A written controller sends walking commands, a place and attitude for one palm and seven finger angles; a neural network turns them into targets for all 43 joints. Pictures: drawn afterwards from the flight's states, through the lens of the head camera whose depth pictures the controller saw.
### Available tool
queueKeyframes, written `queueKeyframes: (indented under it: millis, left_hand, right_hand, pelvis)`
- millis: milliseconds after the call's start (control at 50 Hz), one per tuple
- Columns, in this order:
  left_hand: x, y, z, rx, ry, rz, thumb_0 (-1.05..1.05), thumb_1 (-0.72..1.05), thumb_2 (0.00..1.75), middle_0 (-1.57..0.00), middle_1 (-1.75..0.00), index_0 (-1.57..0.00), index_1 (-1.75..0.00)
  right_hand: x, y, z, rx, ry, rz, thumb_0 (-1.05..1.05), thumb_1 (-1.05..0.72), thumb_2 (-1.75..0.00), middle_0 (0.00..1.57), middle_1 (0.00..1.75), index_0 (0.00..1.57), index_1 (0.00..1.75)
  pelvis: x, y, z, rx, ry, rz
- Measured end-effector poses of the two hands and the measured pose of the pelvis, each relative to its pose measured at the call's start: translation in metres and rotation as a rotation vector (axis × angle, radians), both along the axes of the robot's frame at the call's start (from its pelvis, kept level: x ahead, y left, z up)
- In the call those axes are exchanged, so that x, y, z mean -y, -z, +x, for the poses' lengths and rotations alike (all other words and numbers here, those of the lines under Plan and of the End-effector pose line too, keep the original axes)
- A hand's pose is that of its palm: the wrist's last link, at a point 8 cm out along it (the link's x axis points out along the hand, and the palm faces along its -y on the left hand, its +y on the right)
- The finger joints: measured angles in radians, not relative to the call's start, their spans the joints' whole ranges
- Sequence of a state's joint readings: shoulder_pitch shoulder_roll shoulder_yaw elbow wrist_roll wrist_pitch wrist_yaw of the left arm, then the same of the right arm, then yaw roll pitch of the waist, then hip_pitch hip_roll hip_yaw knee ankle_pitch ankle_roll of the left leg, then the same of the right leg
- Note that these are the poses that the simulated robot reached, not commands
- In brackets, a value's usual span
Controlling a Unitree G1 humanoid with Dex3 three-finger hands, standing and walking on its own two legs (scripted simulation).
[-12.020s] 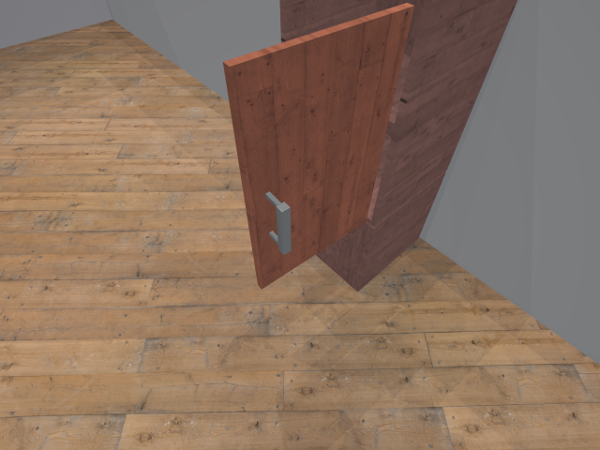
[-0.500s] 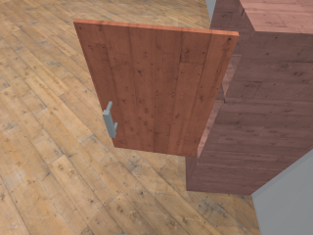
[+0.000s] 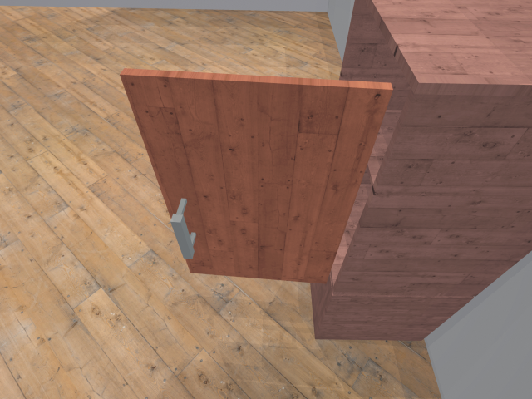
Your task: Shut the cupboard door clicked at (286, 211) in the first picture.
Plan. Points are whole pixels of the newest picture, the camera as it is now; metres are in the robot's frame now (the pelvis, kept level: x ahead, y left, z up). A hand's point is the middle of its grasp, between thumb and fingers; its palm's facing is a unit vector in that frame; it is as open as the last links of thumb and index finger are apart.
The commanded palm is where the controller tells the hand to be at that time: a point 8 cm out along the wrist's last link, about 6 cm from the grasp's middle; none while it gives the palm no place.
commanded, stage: come to a stop and stand still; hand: left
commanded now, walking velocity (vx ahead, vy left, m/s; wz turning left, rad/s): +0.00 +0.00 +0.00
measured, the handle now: (185, 229) +0.45 +0.20 -0.09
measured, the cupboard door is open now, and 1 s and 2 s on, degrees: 86 86 86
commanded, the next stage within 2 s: look again from close up in 0.84 s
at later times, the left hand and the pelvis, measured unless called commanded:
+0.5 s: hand out of the picture +0.01 +0.19 -0.18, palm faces +0.02 -0.98 -0.19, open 7.4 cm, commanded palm none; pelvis +0.01 +0.02 -0.01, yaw +0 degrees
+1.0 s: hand out of the picture +0.03 +0.22 -0.18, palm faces +0.01 -0.98 -0.19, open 7.4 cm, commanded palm none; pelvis +0.03 +0.04 +0.00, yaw +0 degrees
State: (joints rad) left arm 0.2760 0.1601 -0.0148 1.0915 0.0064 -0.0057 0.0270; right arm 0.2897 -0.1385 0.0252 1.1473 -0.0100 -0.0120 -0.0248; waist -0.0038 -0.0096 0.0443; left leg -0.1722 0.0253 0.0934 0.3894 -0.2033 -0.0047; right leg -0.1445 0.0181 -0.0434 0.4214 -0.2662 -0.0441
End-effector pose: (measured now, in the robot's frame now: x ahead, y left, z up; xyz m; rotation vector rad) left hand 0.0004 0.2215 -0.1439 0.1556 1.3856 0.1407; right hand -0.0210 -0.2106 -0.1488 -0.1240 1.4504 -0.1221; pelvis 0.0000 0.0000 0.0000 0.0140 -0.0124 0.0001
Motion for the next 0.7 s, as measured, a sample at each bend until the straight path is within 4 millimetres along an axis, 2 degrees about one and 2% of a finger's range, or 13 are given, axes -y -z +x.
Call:
queueKeyframes:
  millis: [120,240,320,480,700]
  left_hand:
    - [0.006,0.000,-0.006,-0.028,-0.013,-0.010,0.01,0.92,0.90,-0.20,-0.30,-0.20,-0.30]
    - [0.014,0.000,-0.012,-0.048,-0.026,-0.023,0.01,0.91,0.90,-0.20,-0.30,-0.20,-0.30]
    - [0.014,0.004,-0.014,-0.034,-0.019,-0.019,0.00,0.91,0.90,-0.20,-0.30,-0.20,-0.30]
    - [-0.011,0.008,0.003,0.005,-0.007,-0.004,0.01,0.91,0.90,-0.20,-0.30,-0.20,-0.30]
    - [-0.040,0.004,0.025,0.040,0.002,0.020,0.01,0.91,0.90,-0.20,-0.30,-0.20,-0.30]
  right_hand:
    - [-0.008,0.001,-0.003,-0.027,0.007,0.018,0.00,-0.92,-0.89,0.20,0.30,0.20,0.30]
    - [-0.012,0.003,0.008,-0.012,0.002,0.025,0.00,-0.92,-0.89,0.20,0.30,0.20,0.30]
    - [-0.005,0.007,0.018,0.017,-0.001,0.004,0.02,-0.93,-0.89,0.20,0.30,0.20,0.30]
    - [-0.009,0.005,0.043,0.125,-0.005,-0.030,0.01,-0.94,-0.89,0.20,0.30,0.20,0.30]
    - [-0.022,0.001,0.050,0.109,-0.036,-0.033,0.01,-0.94,-0.89,0.20,0.30,0.20,0.30]
  pelvis:
    - [-0.001,-0.001,0.006,0.000,0.001,0.000]
    - [-0.001,-0.001,0.011,-0.001,0.000,0.002]
    - [-0.007,0.005,0.010,-0.013,-0.002,-0.031]
    - [-0.022,0.008,0.014,0.004,-0.003,-0.019]
    - [-0.036,0.006,0.018,-0.002,-0.002,-0.010]
